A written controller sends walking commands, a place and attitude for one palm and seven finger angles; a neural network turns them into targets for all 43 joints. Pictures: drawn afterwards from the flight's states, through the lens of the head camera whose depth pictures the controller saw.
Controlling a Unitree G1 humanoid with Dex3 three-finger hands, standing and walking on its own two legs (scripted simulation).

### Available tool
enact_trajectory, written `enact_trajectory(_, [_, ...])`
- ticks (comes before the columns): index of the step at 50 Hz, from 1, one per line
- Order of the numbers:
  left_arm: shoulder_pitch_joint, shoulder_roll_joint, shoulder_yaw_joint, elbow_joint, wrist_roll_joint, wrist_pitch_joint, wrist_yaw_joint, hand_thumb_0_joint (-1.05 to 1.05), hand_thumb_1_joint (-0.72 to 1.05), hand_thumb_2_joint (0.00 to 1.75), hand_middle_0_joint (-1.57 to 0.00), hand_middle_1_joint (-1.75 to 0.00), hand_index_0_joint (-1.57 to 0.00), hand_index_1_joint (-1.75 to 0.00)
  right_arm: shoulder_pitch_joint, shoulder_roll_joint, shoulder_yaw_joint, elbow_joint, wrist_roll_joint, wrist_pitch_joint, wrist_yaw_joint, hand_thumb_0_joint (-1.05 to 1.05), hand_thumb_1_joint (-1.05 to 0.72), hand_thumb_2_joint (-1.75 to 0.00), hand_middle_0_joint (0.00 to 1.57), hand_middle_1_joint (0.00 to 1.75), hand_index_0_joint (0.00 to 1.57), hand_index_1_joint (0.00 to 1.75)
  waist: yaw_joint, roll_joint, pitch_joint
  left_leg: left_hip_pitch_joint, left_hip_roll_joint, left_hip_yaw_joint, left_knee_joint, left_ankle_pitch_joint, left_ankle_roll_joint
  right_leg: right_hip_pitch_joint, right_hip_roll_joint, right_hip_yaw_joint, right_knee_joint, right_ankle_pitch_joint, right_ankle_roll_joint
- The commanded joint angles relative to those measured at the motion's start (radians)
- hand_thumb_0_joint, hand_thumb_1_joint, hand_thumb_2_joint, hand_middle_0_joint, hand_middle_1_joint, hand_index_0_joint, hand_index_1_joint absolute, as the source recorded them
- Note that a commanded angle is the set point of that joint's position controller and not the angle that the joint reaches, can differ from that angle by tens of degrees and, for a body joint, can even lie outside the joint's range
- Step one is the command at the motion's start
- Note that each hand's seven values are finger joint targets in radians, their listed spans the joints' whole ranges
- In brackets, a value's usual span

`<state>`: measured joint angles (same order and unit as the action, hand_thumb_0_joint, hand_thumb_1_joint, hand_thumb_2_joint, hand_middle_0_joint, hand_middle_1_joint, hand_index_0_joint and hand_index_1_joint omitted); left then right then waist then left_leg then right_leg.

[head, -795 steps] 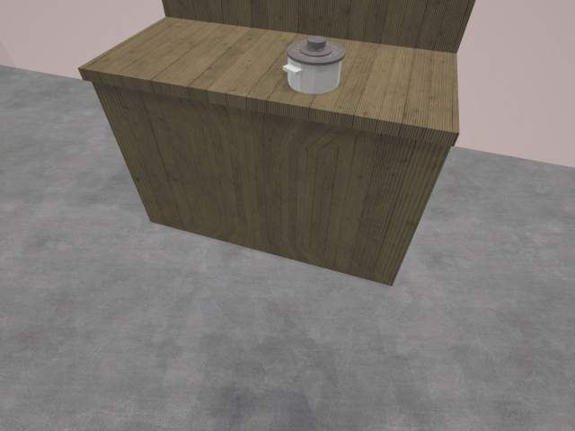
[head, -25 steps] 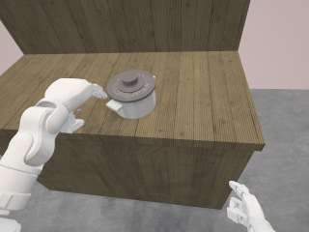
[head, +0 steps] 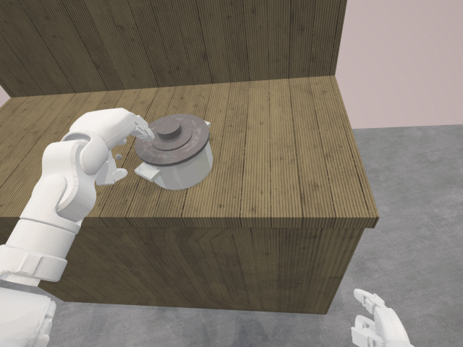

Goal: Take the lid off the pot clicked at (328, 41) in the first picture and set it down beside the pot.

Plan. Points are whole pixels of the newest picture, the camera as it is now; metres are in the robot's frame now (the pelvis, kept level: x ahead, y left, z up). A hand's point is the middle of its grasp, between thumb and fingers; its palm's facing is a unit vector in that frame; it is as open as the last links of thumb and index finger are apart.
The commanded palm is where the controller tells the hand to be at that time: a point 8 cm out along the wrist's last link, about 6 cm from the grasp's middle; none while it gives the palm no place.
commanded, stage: move the open hand above the knob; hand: left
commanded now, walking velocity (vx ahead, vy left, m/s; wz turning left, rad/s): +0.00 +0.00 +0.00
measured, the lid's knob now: (169, 128) +0.52 +0.17 +0.11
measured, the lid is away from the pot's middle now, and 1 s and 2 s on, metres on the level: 0.00 0.00 0.00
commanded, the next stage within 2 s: lower the open fingers around the knob in 1.60 s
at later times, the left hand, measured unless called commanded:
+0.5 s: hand (143, 121) +0.44 +0.17 +0.19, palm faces -0.21 -0.03 -0.98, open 10.2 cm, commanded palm +0.43 +0.17 +0.24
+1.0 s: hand (160, 111) +0.48 +0.15 +0.18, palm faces -0.27 -0.02 -0.96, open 10.2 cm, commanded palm +0.48 +0.17 +0.24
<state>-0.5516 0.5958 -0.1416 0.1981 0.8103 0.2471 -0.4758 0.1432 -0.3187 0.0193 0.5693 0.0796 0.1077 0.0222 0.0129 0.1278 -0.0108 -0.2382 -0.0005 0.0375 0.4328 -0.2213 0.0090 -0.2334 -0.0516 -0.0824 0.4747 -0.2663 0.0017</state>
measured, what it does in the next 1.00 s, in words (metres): stands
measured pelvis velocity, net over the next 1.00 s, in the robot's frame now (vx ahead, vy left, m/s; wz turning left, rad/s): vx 0.01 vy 0.01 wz -0.03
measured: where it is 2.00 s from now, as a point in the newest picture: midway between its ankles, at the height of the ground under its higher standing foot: outside the picture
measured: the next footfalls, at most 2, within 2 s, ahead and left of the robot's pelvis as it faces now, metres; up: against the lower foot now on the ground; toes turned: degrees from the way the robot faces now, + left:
none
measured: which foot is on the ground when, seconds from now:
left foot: down 0.00-1.00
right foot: down 0.00-1.00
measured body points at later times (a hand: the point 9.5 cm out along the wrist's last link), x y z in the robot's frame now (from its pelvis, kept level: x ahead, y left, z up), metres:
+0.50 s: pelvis +0.00 +0.01 +0.00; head +0.03 -0.04 +0.45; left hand +0.45 +0.17 +0.24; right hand +0.15 -0.24 -0.12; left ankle +0.00 +0.12 -0.74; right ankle -0.01 -0.12 -0.74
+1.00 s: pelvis +0.01 +0.01 +0.00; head +0.04 -0.03 +0.45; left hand +0.49 +0.15 +0.23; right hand +0.09 -0.25 -0.14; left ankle +0.00 +0.12 -0.74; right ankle -0.01 -0.12 -0.74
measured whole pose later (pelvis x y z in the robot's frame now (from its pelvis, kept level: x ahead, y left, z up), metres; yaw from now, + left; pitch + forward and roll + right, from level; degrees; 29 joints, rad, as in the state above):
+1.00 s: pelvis +0.01 +0.01 +0.00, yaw -1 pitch +6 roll +1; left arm -1.04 0.49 -0.24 0.78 0.90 0.21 -0.43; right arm 0.27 -0.30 0.01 0.66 0.06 0.09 -0.02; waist -0.08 0.08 -0.04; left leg -0.29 -0.01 0.07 0.42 -0.23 0.03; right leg -0.30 -0.06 -0.05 0.46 -0.26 0.02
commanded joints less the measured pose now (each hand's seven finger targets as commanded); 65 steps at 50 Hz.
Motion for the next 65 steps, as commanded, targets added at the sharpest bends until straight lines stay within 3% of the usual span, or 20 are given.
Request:
enact_trajectory(1, [-0.672, 0.364, 0.174, -0.287, 0.040, -0.038, 0.043, 0.00, -0.34, 1.50, -0.83, -0.08, -0.83, -0.08, -0.149, -0.080, -0.028, -0.158, -0.004, -0.066, -0.025, 0.00, -0.90, -0.90, 0.20, 0.30, 0.20, 0.30, -0.019, -0.095, -0.387, 0.164, -0.067, -0.034, -0.004, 0.273, 0.057, 0.135, 0.042, 0.040, -0.037, 0.350, -0.014])
enact_trajectory(3, [-0.689, 0.474, 0.280, -0.194, 0.045, -0.058, 0.062, 0.00, -0.34, 1.50, -0.83, -0.08, -0.83, -0.08, -0.109, -0.079, -0.028, -0.126, -0.014, -0.082, -0.043, 0.00, -0.90, -0.90, 0.20, 0.30, 0.20, 0.30, -0.008, -0.100, -0.419, 0.167, -0.064, -0.041, -0.004, 0.311, 0.058, 0.171, 0.043, 0.043, -0.034, 0.388, -0.017])
enact_trajectory(5, [-0.628, 0.439, 0.276, -0.079, 0.034, -0.062, 0.075, 0.00, -0.34, 1.50, -0.83, -0.08, -0.83, -0.08, -0.080, -0.084, -0.030, -0.104, -0.014, -0.077, -0.045, 0.00, -0.90, -0.90, 0.20, 0.30, 0.20, 0.30, -0.008, -0.074, -0.412, 0.157, -0.061, -0.040, 0.003, 0.334, 0.053, 0.173, 0.043, 0.040, -0.033, 0.407, -0.022])
enact_trajectory(10, [-0.435, 0.059, -0.009, 0.086, 0.009, -0.010, 0.042, 0.00, -0.34, 1.50, -0.83, -0.08, -0.83, -0.08, -0.100, -0.083, -0.043, -0.125, 0.010, -0.055, -0.002, 0.00, -0.90, -0.90, 0.20, 0.30, 0.20, 0.30, -0.030, -0.131, -0.288, 0.124, -0.055, -0.023, 0.007, 0.317, 0.045, 0.061, 0.043, 0.013, -0.036, 0.379, -0.025])
enact_trajectory(12, [-0.494, 0.062, -0.040, 0.037, 0.029, -0.002, 0.023, 0.00, -0.34, 1.50, -0.83, -0.08, -0.83, -0.08, -0.120, -0.085, -0.038, -0.138, 0.012, -0.041, 0.003, 0.00, -0.90, -0.90, 0.20, 0.30, 0.20, 0.30, -0.038, -0.167, -0.285, 0.112, -0.054, -0.014, -0.003, 0.270, 0.046, 0.056, 0.042, 0.012, -0.045, 0.349, -0.020])
enact_trajectory(16, [-0.858, 0.322, 0.119, -0.121, 0.069, -0.025, 0.048, 0.00, -0.34, 1.50, -0.83, -0.08, -0.83, -0.08, -0.094, -0.089, -0.037, -0.123, 0.000, -0.047, -0.023, 0.00, -0.90, -0.90, 0.20, 0.30, 0.20, 0.30, -0.043, -0.126, -0.437, 0.173, -0.061, -0.041, -0.002, 0.300, 0.059, 0.135, 0.047, 0.036, -0.031, 0.380, -0.023])
enact_trajectory(18, [-0.867, 0.358, 0.163, -0.032, 0.070, -0.042, 0.065, 0.00, -0.34, 1.50, -0.83, -0.08, -0.83, -0.08, -0.061, -0.082, -0.032, -0.101, -0.007, -0.065, -0.039, 0.00, -0.90, -0.90, 0.20, 0.30, 0.20, 0.30, -0.038, -0.126, -0.456, 0.182, -0.058, -0.047, 0.001, 0.350, 0.062, 0.150, 0.048, 0.035, -0.021, 0.415, -0.026])
enact_trajectory(22, [-0.774, 0.199, 0.062, 0.231, 0.062, -0.026, 0.079, 0.00, -0.34, 1.50, -0.83, -0.08, -0.83, -0.08, -0.021, -0.080, -0.030, -0.063, 0.000, -0.056, -0.036, 0.00, -0.90, -0.90, 0.20, 0.30, 0.20, 0.30, -0.046, -0.147, -0.323, 0.122, -0.045, -0.037, -0.022, 0.294, 0.048, 0.065, 0.048, 0.015, -0.037, 0.336, -0.028])
enact_trajectory(25, [-0.691, 0.075, -0.018, 0.236, 0.055, -0.012, 0.079, 0.00, -0.34, 1.50, -0.83, -0.08, -0.83, -0.08, -0.032, -0.088, -0.040, -0.082, 0.003, -0.048, -0.013, 0.00, -0.90, -0.90, 0.20, 0.30, 0.20, 0.30, -0.039, -0.127, -0.344, 0.138, -0.043, -0.042, -0.008, 0.355, 0.045, 0.047, 0.047, 0.008, -0.022, 0.353, -0.035])
enact_trajectory(27, [-0.734, 0.058, -0.045, 0.201, 0.072, -0.002, 0.069, 0.00, -0.34, 1.50, -0.83, -0.08, -0.83, -0.08, -0.045, -0.083, -0.042, -0.096, 0.000, -0.042, -0.005, 0.00, -0.90, -0.90, 0.20, 0.30, 0.20, 0.30, -0.046, -0.139, -0.373, 0.147, -0.043, -0.038, -0.002, 0.349, 0.047, 0.049, 0.048, 0.013, -0.022, 0.353, -0.032])
enact_trajectory(34, [-1.078, 0.200, 0.030, 0.195, 0.091, -0.032, 0.091, 0.00, -0.34, 1.50, -0.83, -0.08, -0.83, -0.08, 0.031, -0.083, -0.043, -0.053, -0.006, -0.074, -0.045, 0.00, -0.90, -0.90, 0.20, 0.30, 0.20, 0.30, -0.081, -0.130, -0.448, 0.200, -0.045, -0.052, -0.011, 0.325, 0.061, 0.060, 0.056, 0.026, -0.032, 0.355, -0.031])
enact_trajectory(36, [-1.042, 0.199, 0.046, 0.258, 0.087, -0.040, 0.107, 0.00, -0.34, 1.50, -0.83, -0.08, -0.83, -0.08, 0.056, -0.084, -0.044, -0.037, -0.012, -0.080, -0.047, 0.00, -0.90, -0.90, 0.20, 0.30, 0.20, 0.30, -0.075, -0.113, -0.457, 0.202, -0.043, -0.051, -0.008, 0.348, 0.059, 0.060, 0.056, 0.027, -0.035, 0.363, -0.031])
enact_trajectory(41, [-0.906, 0.073, -0.035, 0.568, 0.102, -0.001, 0.105, 0.00, -0.34, 1.50, -0.83, -0.08, -0.83, -0.08, 0.076, -0.099, -0.042, -0.003, -0.003, -0.050, -0.034, 0.00, -0.90, -0.90, 0.20, 0.30, 0.20, 0.30, -0.078, -0.204, -0.293, 0.075, -0.038, -0.025, -0.030, 0.252, 0.047, -0.004, 0.054, 0.010, -0.041, 0.306, -0.029])
enact_trajectory(45, [-1.054, 0.074, -0.054, 0.351, 0.098, -0.030, 0.093, 0.00, -0.34, 1.50, -0.83, -0.08, -0.83, -0.08, 0.056, -0.091, -0.053, -0.049, -0.013, -0.054, -0.033, 0.00, -0.90, -0.90, 0.20, 0.30, 0.20, 0.30, -0.084, -0.111, -0.449, 0.161, -0.044, -0.034, -0.002, 0.336, 0.061, 0.041, 0.047, 0.032, -0.030, 0.374, -0.034])
enact_trajectory(47, [-1.085, 0.159, 0.004, 0.324, 0.111, -0.051, 0.093, 0.00, -0.34, 1.50, -0.83, -0.08, -0.83, -0.08, 0.071, -0.090, -0.054, -0.051, -0.017, -0.064, -0.043, 0.00, -0.90, -0.90, 0.20, 0.30, 0.20, 0.30, -0.088, -0.112, -0.512, 0.194, -0.043, -0.035, 0.005, 0.360, 0.069, 0.074, 0.050, 0.045, -0.035, 0.404, -0.029])
enact_trajectory(51, [-1.059, 0.237, 0.063, 0.490, 0.114, -0.053, 0.103, 0.00, -0.34, 1.50, -0.83, -0.08, -0.83, -0.08, 0.108, -0.102, -0.048, -0.011, -0.009, -0.058, -0.060, 0.00, -0.90, -0.90, 0.20, 0.30, 0.20, 0.30, -0.089, -0.181, -0.389, 0.100, -0.040, -0.020, -0.026, 0.284, 0.068, 0.069, 0.051, 0.036, -0.051, 0.384, -0.026])
enact_trajectory(55, [-1.015, 0.125, -0.012, 0.429, 0.108, -0.067, 0.107, 0.00, -0.34, 1.50, -0.83, -0.08, -0.83, -0.08, 0.095, -0.092, -0.054, -0.030, -0.010, -0.064, -0.047, 0.00, -0.90, -0.90, 0.20, 0.30, 0.20, 0.30, -0.081, -0.097, -0.425, 0.155, -0.035, -0.028, -0.008, 0.402, 0.067, 0.045, 0.048, 0.036, -0.040, 0.416, -0.033])
enact_trajectory(57, [-0.970, 0.103, -0.027, 0.450, 0.113, -0.057, 0.098, 0.00, -0.34, 1.50, -0.83, -0.08, -0.83, -0.08, 0.094, -0.094, -0.057, -0.030, -0.012, -0.058, -0.039, 0.00, -0.90, -0.90, 0.20, 0.30, 0.20, 0.30, -0.085, -0.117, -0.404, 0.166, -0.031, -0.030, -0.002, 0.402, 0.065, 0.017, 0.052, 0.033, -0.045, 0.395, -0.030])
enact_trajectory(62, [-1.040, 0.211, 0.047, 0.338, 0.103, -0.064, 0.091, 0.00, -0.34, 1.50, -0.83, -0.08, -0.83, -0.08, 0.080, -0.100, -0.057, -0.045, -0.009, -0.056, -0.046, 0.00, -0.90, -0.90, 0.20, 0.30, 0.20, 0.30, -0.080, -0.141, -0.478, 0.174, -0.038, -0.023, -0.002, 0.384, 0.075, 0.083, 0.049, 0.043, -0.041, 0.437, -0.027])
enact_trajectory(65, [-1.062, 0.168, 0.009, 0.311, 0.095, -0.069, 0.096, 0.00, -0.34, 1.50, -0.83, -0.08, -0.83, -0.08, 0.087, -0.093, -0.058, -0.036, -0.008, -0.063, -0.049, 0.00, -0.90, -0.90, 0.20, 0.30, 0.20, 0.30, -0.096, -0.105, -0.461, 0.209, -0.031, -0.035, 0.013, 0.455, 0.076, 0.044, 0.051, 0.038, -0.049, 0.450, -0.028])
